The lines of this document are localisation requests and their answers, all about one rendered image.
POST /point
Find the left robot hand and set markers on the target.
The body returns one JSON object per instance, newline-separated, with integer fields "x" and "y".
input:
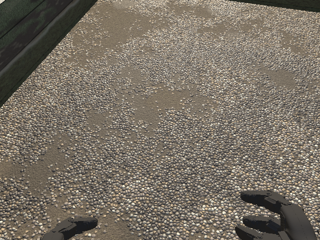
{"x": 70, "y": 227}

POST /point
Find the right robot hand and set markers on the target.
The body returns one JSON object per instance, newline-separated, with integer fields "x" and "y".
{"x": 293, "y": 223}

